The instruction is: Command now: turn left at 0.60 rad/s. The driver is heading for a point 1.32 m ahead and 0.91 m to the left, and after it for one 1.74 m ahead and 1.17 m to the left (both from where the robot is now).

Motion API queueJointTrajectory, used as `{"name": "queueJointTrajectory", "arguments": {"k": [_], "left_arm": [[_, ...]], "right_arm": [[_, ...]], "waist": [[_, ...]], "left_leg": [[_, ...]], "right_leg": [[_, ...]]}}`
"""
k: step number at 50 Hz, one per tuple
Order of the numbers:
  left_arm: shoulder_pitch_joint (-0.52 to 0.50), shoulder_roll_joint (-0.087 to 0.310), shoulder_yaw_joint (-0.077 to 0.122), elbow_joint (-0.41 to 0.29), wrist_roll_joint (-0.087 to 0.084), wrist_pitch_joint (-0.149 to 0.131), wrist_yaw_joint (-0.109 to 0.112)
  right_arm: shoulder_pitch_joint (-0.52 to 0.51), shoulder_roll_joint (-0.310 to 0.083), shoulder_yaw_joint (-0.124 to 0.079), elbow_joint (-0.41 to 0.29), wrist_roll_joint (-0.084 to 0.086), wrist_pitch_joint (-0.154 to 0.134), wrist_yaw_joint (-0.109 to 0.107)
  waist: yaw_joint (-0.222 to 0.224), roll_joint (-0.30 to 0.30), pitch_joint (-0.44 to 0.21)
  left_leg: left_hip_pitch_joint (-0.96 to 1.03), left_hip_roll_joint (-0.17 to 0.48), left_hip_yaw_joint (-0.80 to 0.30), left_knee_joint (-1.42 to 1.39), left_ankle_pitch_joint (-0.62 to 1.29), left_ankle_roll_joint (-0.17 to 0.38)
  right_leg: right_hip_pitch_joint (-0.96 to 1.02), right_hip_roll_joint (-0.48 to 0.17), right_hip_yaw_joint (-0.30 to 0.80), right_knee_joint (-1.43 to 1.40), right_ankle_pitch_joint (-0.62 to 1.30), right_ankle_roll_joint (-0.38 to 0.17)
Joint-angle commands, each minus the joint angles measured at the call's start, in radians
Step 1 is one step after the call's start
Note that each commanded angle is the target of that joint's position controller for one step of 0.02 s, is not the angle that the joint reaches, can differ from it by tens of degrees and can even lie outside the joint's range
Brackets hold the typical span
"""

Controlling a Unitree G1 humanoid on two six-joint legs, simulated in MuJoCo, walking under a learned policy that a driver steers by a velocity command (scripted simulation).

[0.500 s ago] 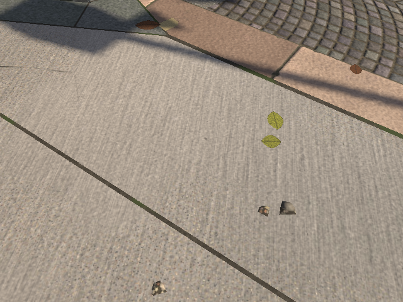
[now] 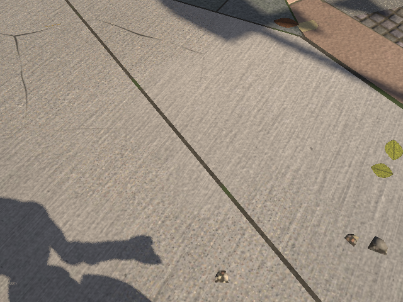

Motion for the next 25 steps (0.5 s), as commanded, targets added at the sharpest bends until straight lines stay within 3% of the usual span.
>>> {"name": "queueJointTrajectory", "arguments": {"k": [1,3,4,5,6,7,8,9,11,15,16,19,25], "left_arm": [[-0.006,0.167,0.051,-0.051,0.004,-0.009,-0.005],[-0.021,0.181,0.058,-0.039,-0.008,0.002,-0.008],[0.01,0.181,0.061,-0.019,-0.011,0.011,-0.011],[0.045,0.147,0.054,-0.02,-0.008,0.021,-0.019],[-0.024,0.096,0.031,-0.11,-0.009,0.029,-0.016],[-0.07,0.152,0.044,-0.091,-0.005,0.043,-0.009],[-0.079,0.14,0.04,-0.086,-0.009,0.049,-0.011],[-0.091,0.136,0.04,-0.08,-0.013,0.046,-0.012],[-0.078,0.152,0.047,-0.059,0.008,0.05,-0.013],[-0.075,0.123,0.04,-0.043,-0.001,0.065,-0.018],[-0.089,0.119,0.039,-0.046,-0.002,0.067,-0.017],[-0.128,0.128,0.039,-0.056,0.011,0.065,-0.026],[-0.18,0.118,0.03,-0.072,-0.005,0.029,-0.04]], "right_arm": [[-0.025,-0.049,-0.005,-0.096,0.009,-0.022,0.002],[0.026,-0.039,-0.002,-0.087,0.006,-0.04,0.001],[0.073,-0.052,-0.003,-0.069,-0.004,-0.055,-0.007],[0.126,-0.13,-0.021,-0.07,-0.02,-0.072,-0.016],[0.122,-0.286,-0.061,-0.112,-0.009,-0.074,-0.032],[0.184,-0.225,-0.059,-0.101,0.005,-0.07,-0.041],[0.135,-0.177,-0.036,-0.099,0.008,-0.071,-0.052],[0.07,-0.141,-0.023,-0.105,0.004,-0.069,-0.057],[0.005,-0.117,-0.014,-0.119,0.009,-0.077,-0.064],[0.063,-0.132,-0.019,-0.099,0.001,-0.095,-0.056],[0.077,-0.137,-0.021,-0.095,0.0,-0.096,-0.057],[0.142,-0.149,-0.031,-0.08,-0.009,-0.093,-0.053],[0.161,-0.164,-0.047,-0.064,-0.015,-0.092,-0.034]], "waist": [[-0.003,-0.196,-0.104],[-0.041,-0.162,-0.117],[-0.06,-0.095,-0.131],[-0.082,0.113,-0.149],[-0.092,0.346,-0.128],[-0.148,0.166,-0.166],[-0.104,0.137,-0.122],[-0.07,0.099,-0.077],[-0.041,0.111,-0.082],[-0.042,0.071,-0.127],[-0.048,0.081,-0.123],[-0.077,0.132,-0.112],[-0.074,0.149,-0.067]], "left_leg": [[0.036,-0.011,0.058,-0.137,-0.021,0.034],[0.164,-0.029,0.084,-0.343,0.099,0.062],[0.287,-0.039,0.059,-0.477,0.212,0.072],[0.451,0.126,-0.206,-0.599,0.233,0.108],[0.433,0.409,-0.61,-0.605,0.558,0.278],[0.43,0.394,-0.544,-0.574,0.604,0.35],[0.374,0.344,-0.47,-0.57,0.552,0.346],[0.326,0.274,-0.406,-0.591,0.47,0.299],[0.306,0.186,-0.337,-0.592,0.506,0.254],[0.309,0.163,-0.344,-0.585,0.527,0.248],[0.306,0.159,-0.36,-0.591,0.483,0.25],[0.3,0.139,-0.46,-0.678,-0.01,0.275],[0.197,0.125,-0.534,-0.655,-0.127,0.286]], "right_leg": [[0.097,-0.247,0.174,-0.089,0.428,-0.158],[0.046,-0.231,0.122,-0.007,0.389,-0.107],[-0.028,-0.208,0.074,0.075,0.31,-0.05],[-0.215,-0.146,0.003,0.297,0.043,0.02],[-0.459,0.033,0.042,0.468,-0.389,0.086],[-0.425,0.007,0.185,0.628,-0.376,0.098],[-0.441,0.001,0.212,0.667,-0.294,0.101],[-0.437,-0.014,0.232,0.635,-0.197,0.098],[-0.409,-0.001,0.219,0.631,-0.09,0.1],[-0.391,0.024,0.223,0.61,-0.047,0.103],[-0.396,0.028,0.225,0.59,-0.045,0.103],[-0.417,0.04,0.218,0.507,-0.061,0.098],[-0.257,0.08,0.212,0.273,-0.175,0.069]]}}
Keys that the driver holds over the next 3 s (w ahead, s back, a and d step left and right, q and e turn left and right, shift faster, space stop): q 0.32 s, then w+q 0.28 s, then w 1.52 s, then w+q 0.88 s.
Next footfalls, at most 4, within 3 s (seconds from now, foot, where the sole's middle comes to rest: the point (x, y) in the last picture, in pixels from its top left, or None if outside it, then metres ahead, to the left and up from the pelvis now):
0.10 left None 0.05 0.11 -0.77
0.60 right None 0.12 -0.09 -0.77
1.08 left None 0.32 0.21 -0.77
1.60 right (167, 234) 0.69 0.20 -0.77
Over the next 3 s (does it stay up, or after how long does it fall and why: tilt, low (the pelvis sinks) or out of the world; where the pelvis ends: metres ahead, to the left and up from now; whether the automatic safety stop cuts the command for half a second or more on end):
stays up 1.15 0.57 0.01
